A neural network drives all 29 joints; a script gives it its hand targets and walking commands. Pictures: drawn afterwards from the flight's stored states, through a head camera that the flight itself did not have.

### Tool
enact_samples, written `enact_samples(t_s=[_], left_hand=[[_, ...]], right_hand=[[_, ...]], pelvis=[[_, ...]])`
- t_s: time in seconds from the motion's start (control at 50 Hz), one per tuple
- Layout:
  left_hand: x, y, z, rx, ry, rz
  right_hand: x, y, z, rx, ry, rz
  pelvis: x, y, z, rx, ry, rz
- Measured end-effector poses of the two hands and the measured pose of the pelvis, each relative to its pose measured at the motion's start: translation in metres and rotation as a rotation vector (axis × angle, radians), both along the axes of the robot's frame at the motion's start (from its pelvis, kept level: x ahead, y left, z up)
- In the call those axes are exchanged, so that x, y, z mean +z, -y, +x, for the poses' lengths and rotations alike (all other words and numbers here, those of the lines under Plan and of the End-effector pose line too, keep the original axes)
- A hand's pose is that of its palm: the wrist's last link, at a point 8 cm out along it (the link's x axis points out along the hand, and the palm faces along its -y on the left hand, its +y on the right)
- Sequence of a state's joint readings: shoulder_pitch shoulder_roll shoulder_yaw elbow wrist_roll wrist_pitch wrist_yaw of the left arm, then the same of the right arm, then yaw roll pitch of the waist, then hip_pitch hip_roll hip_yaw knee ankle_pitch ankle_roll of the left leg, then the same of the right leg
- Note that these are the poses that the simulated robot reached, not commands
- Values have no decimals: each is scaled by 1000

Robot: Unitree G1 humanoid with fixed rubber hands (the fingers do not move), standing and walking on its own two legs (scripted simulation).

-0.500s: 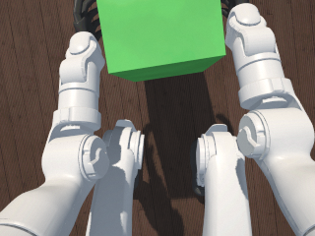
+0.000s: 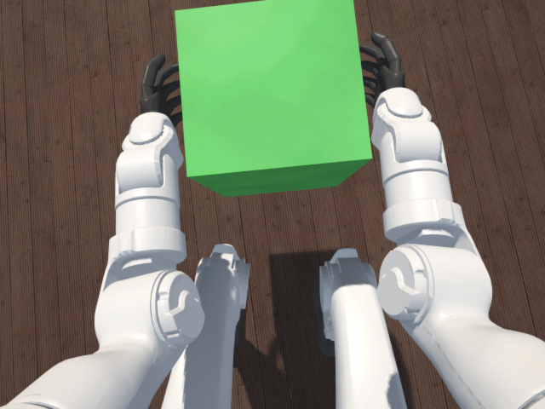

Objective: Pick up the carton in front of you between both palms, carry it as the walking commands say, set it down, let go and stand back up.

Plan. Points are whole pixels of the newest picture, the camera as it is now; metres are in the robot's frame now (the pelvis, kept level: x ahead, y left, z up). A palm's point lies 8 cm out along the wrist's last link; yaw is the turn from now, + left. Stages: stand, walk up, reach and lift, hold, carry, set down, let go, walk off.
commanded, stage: reach and lift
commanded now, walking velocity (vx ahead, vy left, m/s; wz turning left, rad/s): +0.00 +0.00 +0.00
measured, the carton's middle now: (273, 118) +0.50 +0.02 -0.12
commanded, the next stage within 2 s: none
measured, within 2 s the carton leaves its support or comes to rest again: neither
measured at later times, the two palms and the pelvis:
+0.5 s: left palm (93, 89) +0.43 +0.16 +0.11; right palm (466, 72) +0.45 -0.14 +0.11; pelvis +0.05 +0.00 +0.14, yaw -1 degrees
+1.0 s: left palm out of the picture +0.39 +0.15 +0.26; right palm out of the picture +0.39 -0.15 +0.26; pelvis +0.09 +0.01 +0.25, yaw -1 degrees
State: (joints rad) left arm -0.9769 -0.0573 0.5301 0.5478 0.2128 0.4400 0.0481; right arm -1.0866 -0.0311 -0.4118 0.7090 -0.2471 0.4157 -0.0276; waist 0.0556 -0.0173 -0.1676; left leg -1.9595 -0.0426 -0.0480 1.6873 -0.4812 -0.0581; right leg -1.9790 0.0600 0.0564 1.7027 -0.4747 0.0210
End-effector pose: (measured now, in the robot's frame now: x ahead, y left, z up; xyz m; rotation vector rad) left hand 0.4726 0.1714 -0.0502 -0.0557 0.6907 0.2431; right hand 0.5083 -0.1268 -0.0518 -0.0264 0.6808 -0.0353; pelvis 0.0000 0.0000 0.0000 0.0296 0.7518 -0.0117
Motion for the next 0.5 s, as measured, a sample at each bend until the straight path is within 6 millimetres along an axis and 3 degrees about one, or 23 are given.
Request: enact_samples(t_s=[0.5], left_hand=[[161, 8, -41, -51, -4, -20]], right_hand=[[163, 9, -59, -73, -7, 9]], pelvis=[[139, 0, 47, -3, 236, -16]])
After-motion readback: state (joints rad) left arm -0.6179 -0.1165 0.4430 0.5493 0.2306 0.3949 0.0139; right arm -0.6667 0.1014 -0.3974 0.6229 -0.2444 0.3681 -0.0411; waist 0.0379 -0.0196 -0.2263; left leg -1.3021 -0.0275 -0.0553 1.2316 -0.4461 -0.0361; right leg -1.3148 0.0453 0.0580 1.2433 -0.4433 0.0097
